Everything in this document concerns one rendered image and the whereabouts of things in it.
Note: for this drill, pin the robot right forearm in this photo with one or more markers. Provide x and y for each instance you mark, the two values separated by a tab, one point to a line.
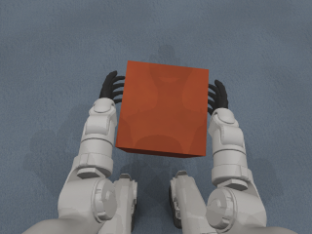
229	153

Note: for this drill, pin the right robot thigh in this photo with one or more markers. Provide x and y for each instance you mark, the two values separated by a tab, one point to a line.
192	207

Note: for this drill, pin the left robot hand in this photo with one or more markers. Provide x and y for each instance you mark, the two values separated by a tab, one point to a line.
108	87

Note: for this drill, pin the carton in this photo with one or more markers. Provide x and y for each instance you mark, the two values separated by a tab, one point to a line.
164	110

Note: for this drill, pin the robot left forearm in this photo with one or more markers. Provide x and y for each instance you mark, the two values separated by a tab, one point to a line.
95	153

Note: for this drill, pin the left robot foot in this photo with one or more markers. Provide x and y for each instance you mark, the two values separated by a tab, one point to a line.
133	217

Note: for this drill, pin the robot left upper arm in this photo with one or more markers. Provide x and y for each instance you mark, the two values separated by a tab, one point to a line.
84	206

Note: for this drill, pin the right robot hand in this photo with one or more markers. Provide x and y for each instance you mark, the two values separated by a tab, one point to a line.
219	98

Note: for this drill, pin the robot right upper arm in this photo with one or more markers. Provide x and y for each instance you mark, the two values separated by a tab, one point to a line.
231	211

